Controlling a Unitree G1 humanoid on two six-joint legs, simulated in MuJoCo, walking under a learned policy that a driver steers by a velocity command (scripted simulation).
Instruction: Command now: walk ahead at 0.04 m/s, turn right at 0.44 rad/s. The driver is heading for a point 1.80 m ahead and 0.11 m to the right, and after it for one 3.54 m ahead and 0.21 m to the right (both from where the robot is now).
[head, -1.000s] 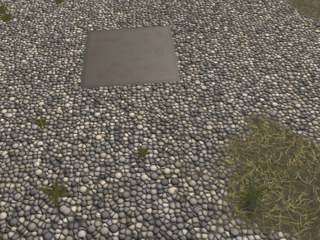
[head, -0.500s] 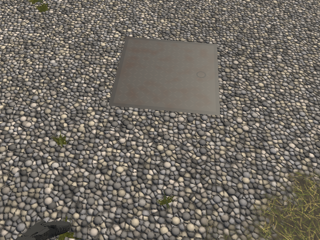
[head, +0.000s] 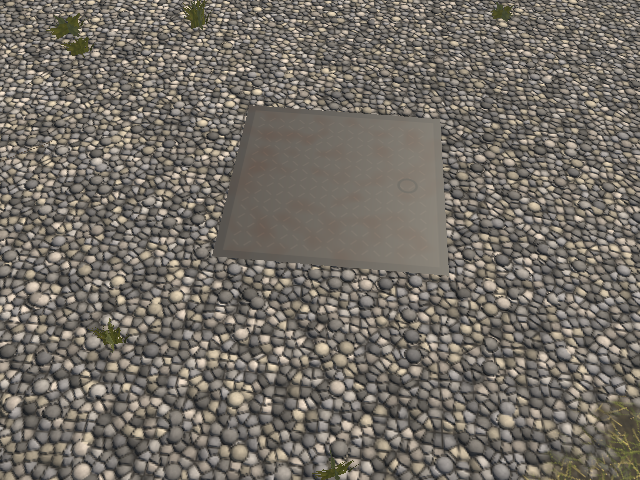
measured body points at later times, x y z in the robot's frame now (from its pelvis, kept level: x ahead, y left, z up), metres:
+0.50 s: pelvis +0.01 -0.03 +0.00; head +0.03 -0.05 +0.45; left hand +0.25 +0.18 -0.08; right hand +0.04 -0.34 -0.12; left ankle +0.01 +0.12 -0.70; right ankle -0.02 -0.13 -0.73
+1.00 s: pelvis -0.01 +0.01 +0.00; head +0.03 +0.04 +0.45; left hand +0.16 +0.29 -0.12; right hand +0.10 -0.29 -0.09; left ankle -0.01 +0.10 -0.73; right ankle -0.04 -0.12 -0.68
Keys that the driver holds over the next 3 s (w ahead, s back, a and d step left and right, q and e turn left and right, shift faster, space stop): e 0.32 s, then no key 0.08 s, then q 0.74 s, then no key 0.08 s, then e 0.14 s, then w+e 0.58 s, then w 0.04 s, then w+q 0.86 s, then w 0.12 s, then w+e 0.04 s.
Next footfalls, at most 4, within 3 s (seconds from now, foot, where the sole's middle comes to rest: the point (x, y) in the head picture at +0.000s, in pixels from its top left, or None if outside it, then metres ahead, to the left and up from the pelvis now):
0.42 right None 0.02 -0.14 -0.77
0.92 left None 0.03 0.10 -0.77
1.40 right None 0.07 -0.13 -0.77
1.98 right None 0.35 -0.19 -0.77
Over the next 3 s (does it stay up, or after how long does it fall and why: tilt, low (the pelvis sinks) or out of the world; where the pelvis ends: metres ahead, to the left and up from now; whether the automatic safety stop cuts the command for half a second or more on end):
stays up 0.79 -0.15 0.00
